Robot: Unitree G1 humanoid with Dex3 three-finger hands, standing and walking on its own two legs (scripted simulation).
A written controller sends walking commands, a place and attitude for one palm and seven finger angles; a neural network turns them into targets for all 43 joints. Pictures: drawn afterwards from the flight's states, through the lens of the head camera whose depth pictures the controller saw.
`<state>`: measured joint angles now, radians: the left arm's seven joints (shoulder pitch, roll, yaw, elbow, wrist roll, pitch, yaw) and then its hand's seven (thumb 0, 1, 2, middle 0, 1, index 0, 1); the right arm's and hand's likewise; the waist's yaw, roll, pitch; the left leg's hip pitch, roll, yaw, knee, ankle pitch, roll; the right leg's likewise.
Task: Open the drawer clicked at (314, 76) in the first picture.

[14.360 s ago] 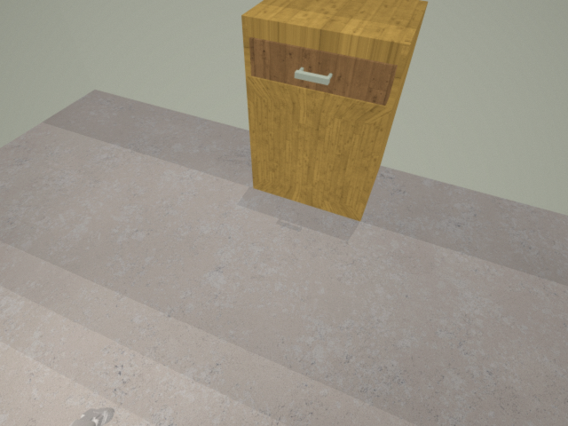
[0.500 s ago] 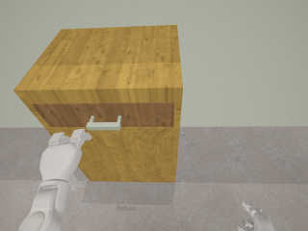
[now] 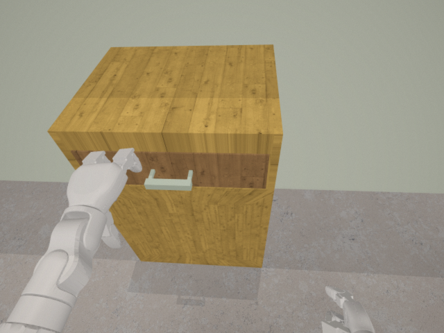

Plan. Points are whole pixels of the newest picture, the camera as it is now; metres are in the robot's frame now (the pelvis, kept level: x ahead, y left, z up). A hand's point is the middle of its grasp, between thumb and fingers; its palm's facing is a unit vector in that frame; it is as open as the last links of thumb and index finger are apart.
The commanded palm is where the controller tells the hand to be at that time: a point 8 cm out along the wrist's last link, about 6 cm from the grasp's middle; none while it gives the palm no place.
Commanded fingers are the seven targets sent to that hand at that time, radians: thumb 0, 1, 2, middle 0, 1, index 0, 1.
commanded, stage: raise the hand with hooked fingers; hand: left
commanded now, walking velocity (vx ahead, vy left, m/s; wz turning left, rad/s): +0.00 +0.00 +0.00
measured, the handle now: (169, 178) +0.49 +0.22 -0.08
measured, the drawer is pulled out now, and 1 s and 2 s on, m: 0.00 0.00 0.00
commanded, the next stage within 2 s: move the hooked fingers above the handle in 0.28 s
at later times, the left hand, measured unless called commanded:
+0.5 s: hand (127, 207) +0.30 +0.22 +0.07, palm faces +0.02 -0.09 -1.00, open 13.9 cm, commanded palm +0.29 +0.23 +0.12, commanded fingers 0.00 -0.50 0.30 -0.30 -1.20 -0.30 -1.20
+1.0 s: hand (141, 195) +0.36 +0.22 +0.03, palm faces -0.03 -0.07 -1.00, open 13.9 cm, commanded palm +0.34 +0.23 +0.09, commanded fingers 0.00 -0.50 0.30 -0.30 -1.20 -0.30 -1.20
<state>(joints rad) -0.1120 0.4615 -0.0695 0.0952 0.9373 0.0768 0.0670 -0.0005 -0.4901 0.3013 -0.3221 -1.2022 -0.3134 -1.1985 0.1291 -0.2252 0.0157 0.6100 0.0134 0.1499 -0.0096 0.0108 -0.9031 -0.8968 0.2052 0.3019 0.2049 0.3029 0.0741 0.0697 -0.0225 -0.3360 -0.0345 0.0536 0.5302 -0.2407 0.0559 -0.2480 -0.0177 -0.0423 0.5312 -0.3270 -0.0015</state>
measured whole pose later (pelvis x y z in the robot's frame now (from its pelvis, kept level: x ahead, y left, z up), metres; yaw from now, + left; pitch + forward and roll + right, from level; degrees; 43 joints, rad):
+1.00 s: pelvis +0.01 -0.03 -0.01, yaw +0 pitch +8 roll +0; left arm -0.25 0.45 -0.04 0.42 0.99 -0.06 0.19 0.00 -0.49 0.30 -0.32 -1.20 -0.31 -1.20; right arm 0.21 -0.26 -0.06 0.67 0.02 0.13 -0.04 0.01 -0.91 -0.90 0.20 0.30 0.20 0.30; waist 0.03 0.05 -0.07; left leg -0.48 0.00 0.05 0.63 -0.29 0.03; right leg -0.40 0.01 -0.04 0.64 -0.38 -0.04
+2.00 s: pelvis -0.01 +0.00 -0.04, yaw -2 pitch +17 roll -2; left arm -0.63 0.43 -0.01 0.98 1.11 -0.06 0.39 0.00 -0.49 0.30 -0.32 -1.20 -0.31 -1.20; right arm 0.34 -0.25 -0.07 0.71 0.00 0.14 -0.01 0.01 -0.90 -0.90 0.20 0.30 0.20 0.30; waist -0.08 0.05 -0.15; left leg -0.78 0.02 0.06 0.83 -0.35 0.05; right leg -0.69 0.02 -0.03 0.81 -0.41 -0.01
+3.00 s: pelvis +0.00 +0.00 -0.04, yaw -2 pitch +19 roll -2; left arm -0.61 0.42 -0.01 0.99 1.11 -0.06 0.42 0.00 -0.49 0.30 -0.32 -1.20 -0.31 -1.20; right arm 0.30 -0.24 -0.06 0.69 -0.01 0.15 0.00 0.01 -0.90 -0.90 0.21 0.30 0.20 0.30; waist -0.07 0.05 -0.17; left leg -0.83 0.02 0.06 0.88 -0.38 0.05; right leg -0.74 0.03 -0.03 0.85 -0.44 -0.01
